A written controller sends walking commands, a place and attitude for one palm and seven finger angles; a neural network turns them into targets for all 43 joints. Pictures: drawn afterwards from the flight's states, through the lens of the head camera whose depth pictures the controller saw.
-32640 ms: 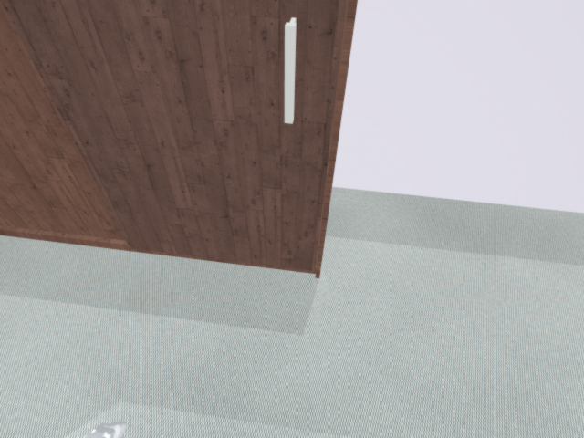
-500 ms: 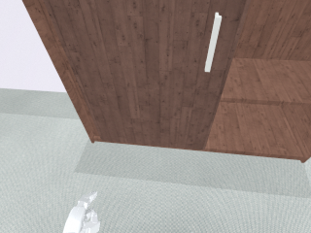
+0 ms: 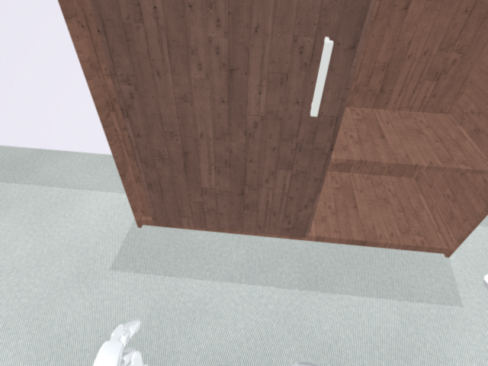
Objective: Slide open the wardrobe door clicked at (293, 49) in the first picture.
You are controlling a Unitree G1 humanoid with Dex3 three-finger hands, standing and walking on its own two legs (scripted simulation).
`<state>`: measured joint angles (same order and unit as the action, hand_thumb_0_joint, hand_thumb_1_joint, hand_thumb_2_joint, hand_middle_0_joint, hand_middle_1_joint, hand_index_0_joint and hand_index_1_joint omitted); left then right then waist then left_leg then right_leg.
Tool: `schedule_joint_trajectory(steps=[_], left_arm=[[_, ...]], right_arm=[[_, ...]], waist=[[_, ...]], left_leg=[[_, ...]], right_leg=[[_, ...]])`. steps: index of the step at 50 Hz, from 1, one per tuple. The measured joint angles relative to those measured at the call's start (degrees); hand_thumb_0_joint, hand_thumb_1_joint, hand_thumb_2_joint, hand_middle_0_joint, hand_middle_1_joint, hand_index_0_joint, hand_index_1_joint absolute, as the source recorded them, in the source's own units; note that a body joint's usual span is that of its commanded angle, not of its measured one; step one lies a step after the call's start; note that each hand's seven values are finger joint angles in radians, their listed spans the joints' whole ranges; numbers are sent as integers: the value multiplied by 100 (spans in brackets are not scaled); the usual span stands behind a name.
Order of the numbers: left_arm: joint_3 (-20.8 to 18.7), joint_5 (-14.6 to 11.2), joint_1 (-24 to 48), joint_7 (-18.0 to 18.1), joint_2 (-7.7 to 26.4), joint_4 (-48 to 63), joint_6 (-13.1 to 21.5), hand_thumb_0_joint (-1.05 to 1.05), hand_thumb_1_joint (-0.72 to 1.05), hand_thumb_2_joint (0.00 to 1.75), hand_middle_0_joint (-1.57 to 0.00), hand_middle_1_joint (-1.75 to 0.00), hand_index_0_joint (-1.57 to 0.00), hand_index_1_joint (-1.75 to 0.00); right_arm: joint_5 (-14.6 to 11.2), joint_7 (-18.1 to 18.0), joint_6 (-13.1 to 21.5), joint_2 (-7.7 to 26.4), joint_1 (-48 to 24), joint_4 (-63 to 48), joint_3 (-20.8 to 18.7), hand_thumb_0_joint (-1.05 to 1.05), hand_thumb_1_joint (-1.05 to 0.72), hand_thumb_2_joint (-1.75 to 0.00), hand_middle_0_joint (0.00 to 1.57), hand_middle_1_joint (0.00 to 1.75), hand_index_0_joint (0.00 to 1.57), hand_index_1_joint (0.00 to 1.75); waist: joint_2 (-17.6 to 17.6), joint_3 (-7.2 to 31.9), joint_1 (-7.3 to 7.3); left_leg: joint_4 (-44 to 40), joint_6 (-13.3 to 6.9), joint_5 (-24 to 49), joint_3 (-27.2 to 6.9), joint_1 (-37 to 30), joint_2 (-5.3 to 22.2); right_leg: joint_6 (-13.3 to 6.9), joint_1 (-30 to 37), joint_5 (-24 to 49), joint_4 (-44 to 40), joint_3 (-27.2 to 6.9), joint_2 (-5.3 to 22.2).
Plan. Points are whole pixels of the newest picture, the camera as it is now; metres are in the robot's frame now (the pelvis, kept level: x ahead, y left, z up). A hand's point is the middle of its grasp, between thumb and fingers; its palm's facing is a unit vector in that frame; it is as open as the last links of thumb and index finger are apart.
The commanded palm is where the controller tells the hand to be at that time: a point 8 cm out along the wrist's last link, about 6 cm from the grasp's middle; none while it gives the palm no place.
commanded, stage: stop stepping back and stand still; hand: right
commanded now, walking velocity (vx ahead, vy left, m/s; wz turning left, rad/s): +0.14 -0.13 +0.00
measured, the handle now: (320, 78) +0.88 -0.18 +0.11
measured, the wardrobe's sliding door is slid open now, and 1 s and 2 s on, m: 0.69 0.69 0.69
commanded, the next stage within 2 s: let the arm hang, fingers relaxed in 1.36 s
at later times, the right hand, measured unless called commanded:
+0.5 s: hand out of the picture +0.15 -0.28 +0.17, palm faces +0.50 +0.76 -0.41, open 7.4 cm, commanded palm +0.09 -0.32 +0.18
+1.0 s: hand out of the picture +0.19 -0.31 +0.16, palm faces +0.45 +0.79 -0.42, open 7.4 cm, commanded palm +0.12 -0.35 +0.18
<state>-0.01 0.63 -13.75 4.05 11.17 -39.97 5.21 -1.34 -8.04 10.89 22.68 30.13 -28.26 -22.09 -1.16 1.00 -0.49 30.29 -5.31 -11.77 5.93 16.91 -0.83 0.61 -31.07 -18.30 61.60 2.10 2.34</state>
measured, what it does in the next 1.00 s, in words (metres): steps on the spot: right foot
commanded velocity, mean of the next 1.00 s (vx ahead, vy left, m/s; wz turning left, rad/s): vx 0.01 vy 0.00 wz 0.00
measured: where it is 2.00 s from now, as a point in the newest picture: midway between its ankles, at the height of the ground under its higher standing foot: outside the picture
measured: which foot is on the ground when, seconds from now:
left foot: down 0.00-1.00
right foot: up 0.00-0.18, down 0.20-1.00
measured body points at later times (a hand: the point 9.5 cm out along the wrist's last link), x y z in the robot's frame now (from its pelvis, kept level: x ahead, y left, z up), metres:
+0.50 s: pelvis -0.04 -0.02 +0.00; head -0.05 -0.02 +0.45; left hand +0.13 +0.20 -0.09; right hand +0.11 -0.32 +0.19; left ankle +0.05 +0.07 -0.73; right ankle -0.02 -0.14 -0.71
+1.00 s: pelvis -0.01 -0.05 +0.00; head +0.00 -0.06 +0.45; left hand +0.17 +0.18 -0.08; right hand +0.16 -0.35 +0.18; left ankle +0.05 +0.06 -0.73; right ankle -0.01 -0.14 -0.73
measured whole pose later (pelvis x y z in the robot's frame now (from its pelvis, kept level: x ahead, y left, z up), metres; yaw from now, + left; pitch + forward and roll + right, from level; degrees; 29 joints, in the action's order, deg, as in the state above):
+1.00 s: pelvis -0.01 -0.05 +0.00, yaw -2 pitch -1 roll +0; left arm 0.9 -0.3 -11.5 4.2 11.1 -36.8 5.9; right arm -1.5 -9.0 10.0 21.8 29.9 -27.8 -21.7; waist -1.3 -1.1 -0.3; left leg 26.4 -0.4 -9.4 1.7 16.3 -0.2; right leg -1.6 -12.5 -15.9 29.1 4.6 0.6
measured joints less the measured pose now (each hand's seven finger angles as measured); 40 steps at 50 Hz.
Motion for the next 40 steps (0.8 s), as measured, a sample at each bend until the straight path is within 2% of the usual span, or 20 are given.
schedule_joint_trajectory(steps=[3, 7, 10, 13, 14, 16, 19, 22, 24, 27, 28, 30, 33, 35, 37, 40], left_arm=[[-43, -59, -65, 66, 70, 47, 21, 1, 90, 90, -20, -30, -21, -30], [-73, -57, -101, 133, 188, 150, 122, 1, 90, 90, -20, -30, -20, -30], [-101, -21, -83, 158, 311, 268, 181, 1, 90, 90, -20, -30, -20, -30], [-100, -29, -13, 146, 234, 325, 148, 1, 90, 90, -20, -30, -20, -30], [-85, -29, -17, 133, 170, 320, 139, 1, 90, 90, -20, -30, -20, -30], [-42, -59, -74, 87, 63, 330, 126, 1, 90, 90, -20, -30, -20, -30], [-2, -79, -83, 14, -1, 336, 115, 1, 90, 90, -20, -30, -20, -30], [13, -59, 47, -53, 13, 144, 94, 1, 90, 90, -20, -30, -20, -30], [38, -57, 93, -74, 22, 79, 67, 1, 90, 90, -20, -30, -20, -30], [70, -54, 85, -46, 45, 147, 77, 1, 90, 90, -20, -30, -20, -30], [67, -44, 95, -24, 48, 166, 87, 1, 90, 90, -20, -30, -20, -30], [65, -54, 105, 11, 28, 215, 63, 1, 90, 90, -20, -30, -20, -30], [92, -91, 44, 37, -31, 286, 82, 1, 90, 90, -20, -30, -20, -30], [106, -111, 7, 34, -64, 338, 123, 1, 90, 90, -20, -30, -20, -30], [129, -107, 22, 15, -81, 338, 157, 1, 90, 90, -20, -30, -20, -30], [132, -88, 99, -26, -47, 269, 158, 1, 90, 90, -20, -30, -20, -30]], right_arm=[[-39, -30, 23, 20, -3, 312, -60, 1, -88, -90, 21, 31, 22, 30], [-35, -136, -50, -1, -137, 495, -50, 1, -89, -90, 21, 31, 21, 30], [-54, -184, -74, -88, -184, 400, 10, 1, -89, -90, 21, 31, 21, 30], [-8, -190, -127, -71, -242, 348, 33, 1, -89, -90, 21, 31, 21, 30], [15, -170, -153, -18, -229, 327, 8, 1, -89, -90, 21, 31, 21, 30], [48, -135, -156, 71, -149, 315, -58, 1, -89, -90, 21, 31, 21, 30], [68, -113, -159, 60, -101, 306, -110, 1, -89, -90, 21, 31, 21, 30], [21, -98, -146, -80, -193, 234, -29, 1, -89, -90, 21, 31, 21, 30], [-6, -98, -127, -170, -187, 184, 24, 1, -89, -90, 21, 31, 21, 30], [-25, -107, -85, -181, -115, 76, 57, 1, -89, -90, 21, 31, 21, 30], [-29, -111, -63, -158, -121, 56, 57, 1, -89, -90, 21, 31, 21, 30], [-12, -129, -58, -115, -133, 71, 43, 1, -89, -90, 21, 31, 21, 30], [58, -131, -71, -37, -78, 141, -56, 1, -89, -90, 21, 31, 21, 30], [72, -127, -80, 1, -104, 182, -121, 1, -89, -90, 21, 31, 21, 30], [67, -130, -58, 6, -156, 225, -161, 1, -89, -90, 21, 31, 21, 30], [33, -113, -60, -134, -197, 284, -98, 1, -89, -90, 21, 31, 21, 30]], waist=[[20, 170, 13], [-59, 175, -6], [45, 133, 39], [-3, -51, 89], [-45, -58, 89], [-66, -9, 106], [42, -54, 66], [88, -164, -50], [80, -177, -87], [92, -175, -40], [89, -199, -14], [57, -277, -35], [62, -224, -46], [73, -225, -39], [59, -246, -58], [118, -218, -86]], left_leg=[[-302, 29, -8, 14, 14, 79], [-377, 46, 208, -8, 93, 232], [17, 155, -2, 36, 301, 203], [818, 430, -780, -187, 477, 123], [1023, 483, -920, -247, 496, 114], [867, 556, -977, -262, 306, 106], [444, 338, -137, -184, 165, 54], [292, 162, 112, -174, 178, 37], [117, 185, 185, -208, 162, 44], [25, 261, 262, -185, 191, 48], [67, 296, 232, -166, 215, 63], [145, 409, 13, -231, 194, 77], [95, 553, -259, -314, 150, 64], [-59, 545, -18, -317, 80, 68], [-175, 451, 358, -333, 38, 75], [-231, 393, 330, -353, 34, 24]], right_leg=[[-38, 261, -26, -569, 195, 10], [-189, 1111, -379, -2011, 424, -41], [-311, 1754, -452, -3092, 333, -24], [-207, 1748, 499, -3085, 287, -30], [-164, 1745, 533, -3049, 282, -39], [-88, 1689, 407, -2927, 252, -24], [-102, 1476, -160, -2483, 163, 22], [-109, 1144, -527, -1667, 50, -60], [-116, 1143, -541, -1669, 76, -94], [-179, 1518, -403, -2568, 102, -85], [-182, 1574, -83, -2789, 89, -92], [-171, 1645, 382, -2901, 129, -116], [-171, 1726, 373, -3044, 174, -128], [-172, 1749, 369, -3089, 160, -147], [-162, 1749, 355, -3064, 166, -166], [-160, 1718, 288, -3022, 185, -121]])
